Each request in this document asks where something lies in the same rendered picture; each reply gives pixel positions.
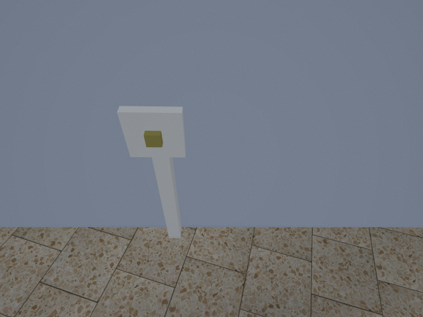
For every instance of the button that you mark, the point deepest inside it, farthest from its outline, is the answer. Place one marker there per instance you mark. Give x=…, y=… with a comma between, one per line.
x=153, y=139

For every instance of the panel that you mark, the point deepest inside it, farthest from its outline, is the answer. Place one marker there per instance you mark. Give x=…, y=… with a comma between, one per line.
x=135, y=120

